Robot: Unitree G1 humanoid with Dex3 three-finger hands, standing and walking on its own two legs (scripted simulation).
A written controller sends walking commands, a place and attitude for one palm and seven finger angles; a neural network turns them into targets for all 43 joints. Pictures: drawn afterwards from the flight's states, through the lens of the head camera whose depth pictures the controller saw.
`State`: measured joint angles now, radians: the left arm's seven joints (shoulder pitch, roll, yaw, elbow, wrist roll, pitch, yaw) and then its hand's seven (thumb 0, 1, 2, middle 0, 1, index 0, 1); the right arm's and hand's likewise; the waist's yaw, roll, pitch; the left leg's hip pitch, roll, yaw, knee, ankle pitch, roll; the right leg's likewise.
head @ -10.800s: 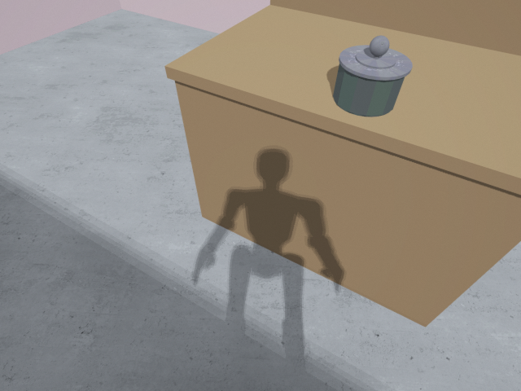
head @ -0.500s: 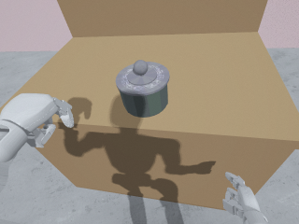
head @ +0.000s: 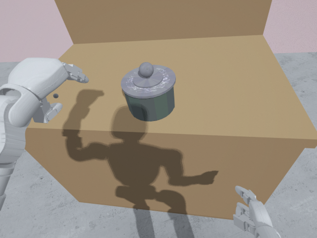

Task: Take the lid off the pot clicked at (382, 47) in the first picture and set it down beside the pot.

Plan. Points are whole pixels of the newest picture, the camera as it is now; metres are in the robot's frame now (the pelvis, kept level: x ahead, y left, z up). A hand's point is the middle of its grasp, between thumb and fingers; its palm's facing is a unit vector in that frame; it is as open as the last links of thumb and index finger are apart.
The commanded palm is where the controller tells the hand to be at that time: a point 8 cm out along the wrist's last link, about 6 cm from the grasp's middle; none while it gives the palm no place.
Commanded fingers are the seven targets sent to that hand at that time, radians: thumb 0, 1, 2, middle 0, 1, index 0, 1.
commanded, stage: reach forward and open the fingers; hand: left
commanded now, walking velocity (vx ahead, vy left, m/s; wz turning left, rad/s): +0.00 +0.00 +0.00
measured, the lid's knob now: (146, 69) +0.54 +0.10 +0.17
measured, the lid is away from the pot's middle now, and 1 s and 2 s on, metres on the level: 0.00 0.00 0.00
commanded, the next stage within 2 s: move the open hand above the knob in 0.22 s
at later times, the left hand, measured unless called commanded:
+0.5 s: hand (71, 86) +0.34 +0.22 +0.25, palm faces -0.03 +0.06 -1.00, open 9.7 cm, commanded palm +0.31 +0.21 +0.32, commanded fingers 0.00 -0.36 1.71 -0.90 -0.08 -0.90 -0.08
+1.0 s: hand (98, 70) +0.41 +0.18 +0.26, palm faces -0.05 +0.01 -1.00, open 9.7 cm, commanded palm +0.37 +0.18 +0.32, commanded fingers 0.00 -0.36 1.71 -0.90 -0.08 -0.90 -0.08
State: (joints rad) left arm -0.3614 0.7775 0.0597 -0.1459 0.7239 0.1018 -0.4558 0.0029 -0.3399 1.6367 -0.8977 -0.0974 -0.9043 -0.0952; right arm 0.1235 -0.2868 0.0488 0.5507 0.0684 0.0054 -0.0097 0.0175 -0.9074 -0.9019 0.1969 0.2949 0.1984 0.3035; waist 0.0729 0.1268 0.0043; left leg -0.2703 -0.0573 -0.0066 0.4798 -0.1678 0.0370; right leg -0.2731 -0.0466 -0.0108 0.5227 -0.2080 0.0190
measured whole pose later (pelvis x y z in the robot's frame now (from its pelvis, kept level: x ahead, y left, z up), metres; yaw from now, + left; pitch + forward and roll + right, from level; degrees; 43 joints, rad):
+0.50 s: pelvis +0.01 -0.02 +0.00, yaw +1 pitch -2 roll +1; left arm -0.49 0.77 0.01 -0.04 0.73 0.15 -0.53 0.00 -0.36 1.70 -0.91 -0.09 -0.91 -0.09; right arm 0.12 -0.32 0.04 0.55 0.08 0.02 -0.02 0.02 -0.91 -0.90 0.20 0.29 0.20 0.30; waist 0.06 0.14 0.01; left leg -0.28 -0.04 -0.03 0.49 -0.19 0.01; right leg -0.28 -0.03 -0.04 0.54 -0.24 -0.01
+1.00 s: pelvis +0.02 -0.01 +0.00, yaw +0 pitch -1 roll +1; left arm -0.72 0.67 -0.14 0.12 0.78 0.23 -0.54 0.00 -0.36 1.70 -0.91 -0.09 -0.91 -0.08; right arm 0.12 -0.30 0.04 0.56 0.08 0.07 0.01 0.02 -0.91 -0.90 0.20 0.29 0.20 0.30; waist 0.03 0.12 0.00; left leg -0.27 -0.05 -0.01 0.48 -0.20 0.03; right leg -0.28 -0.04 -0.02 0.54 -0.25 0.01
